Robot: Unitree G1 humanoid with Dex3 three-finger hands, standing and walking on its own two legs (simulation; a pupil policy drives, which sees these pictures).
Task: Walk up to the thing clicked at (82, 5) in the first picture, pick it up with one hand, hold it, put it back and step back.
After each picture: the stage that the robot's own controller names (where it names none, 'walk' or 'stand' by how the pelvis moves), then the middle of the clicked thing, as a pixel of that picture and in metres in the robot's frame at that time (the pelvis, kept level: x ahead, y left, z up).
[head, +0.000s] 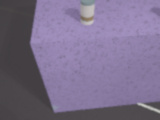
stand; (87, 11) +0.72 +0.01 +0.07
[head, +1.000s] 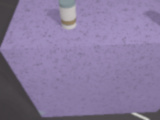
rise first; (68, 13) +0.63 +0.11 +0.09
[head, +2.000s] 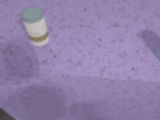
rise first; (36, 27) +0.48 +0.20 +0.11
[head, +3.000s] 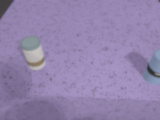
stand; (33, 53) +0.45 +0.21 +0.07
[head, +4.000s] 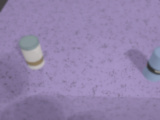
stand; (32, 52) +0.44 +0.21 +0.06
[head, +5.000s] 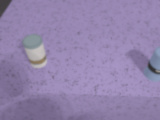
stand; (35, 51) +0.45 +0.21 +0.06
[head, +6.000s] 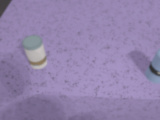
stand; (35, 52) +0.45 +0.20 +0.06
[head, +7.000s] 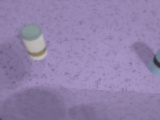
rise first; (34, 43) +0.46 +0.20 +0.07
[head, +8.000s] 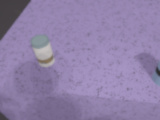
rise first; (43, 51) +0.46 +0.22 +0.07
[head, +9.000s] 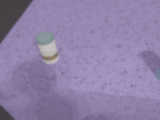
go down; (48, 48) +0.47 +0.21 +0.07
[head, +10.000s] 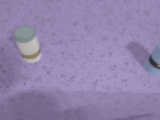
go down; (28, 45) +0.46 +0.19 +0.07
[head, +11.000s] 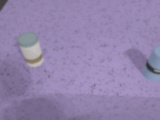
go down; (31, 50) +0.46 +0.20 +0.07
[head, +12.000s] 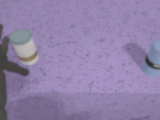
close in; (25, 47) +0.45 +0.22 +0.08
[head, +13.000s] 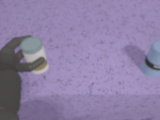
lift; (35, 56) +0.42 +0.17 +0.09
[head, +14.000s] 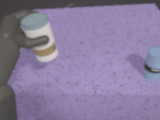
lift; (41, 38) +0.34 +0.13 +0.26
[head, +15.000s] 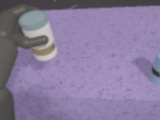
hold; (40, 37) +0.33 +0.14 +0.27
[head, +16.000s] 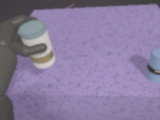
hold; (38, 45) +0.33 +0.14 +0.25
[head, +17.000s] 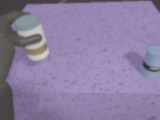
crouch; (33, 38) +0.38 +0.16 +0.23
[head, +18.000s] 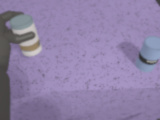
lower; (27, 36) +0.45 +0.18 +0.16
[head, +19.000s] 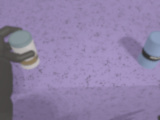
lower; (25, 50) +0.43 +0.19 +0.10
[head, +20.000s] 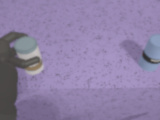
lower; (30, 56) +0.41 +0.18 +0.09
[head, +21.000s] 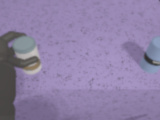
lower; (28, 56) +0.41 +0.19 +0.09
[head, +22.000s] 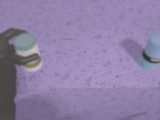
lower; (29, 53) +0.42 +0.18 +0.09
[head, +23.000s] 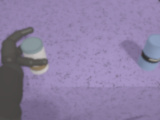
open; (35, 56) +0.41 +0.17 +0.09
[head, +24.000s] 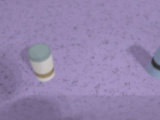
sink last; (42, 63) +0.38 +0.15 +0.08
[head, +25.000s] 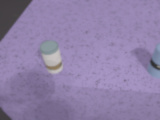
stand; (52, 57) +0.43 +0.17 +0.07
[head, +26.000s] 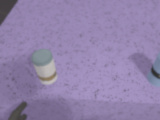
stand; (45, 67) +0.38 +0.17 +0.07
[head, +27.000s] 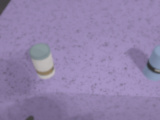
stand; (43, 61) +0.40 +0.17 +0.07
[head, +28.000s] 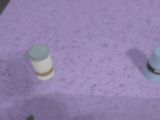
stand; (42, 62) +0.39 +0.18 +0.07
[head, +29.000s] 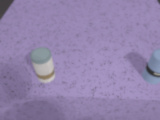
walk; (43, 65) +0.39 +0.17 +0.07
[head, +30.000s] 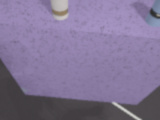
walk; (59, 2) +0.62 +0.14 +0.08
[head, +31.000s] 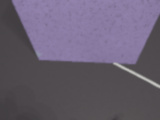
walk; out of the picture +1.00 +0.17 +0.10
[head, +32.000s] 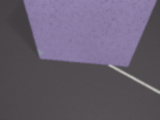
walk; out of the picture +1.15 +0.14 +0.08
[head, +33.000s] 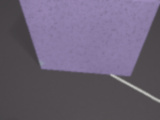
stand; out of the picture +1.10 +0.15 +0.06
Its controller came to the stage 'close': yes
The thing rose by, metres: 0.22
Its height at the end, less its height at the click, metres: +0.00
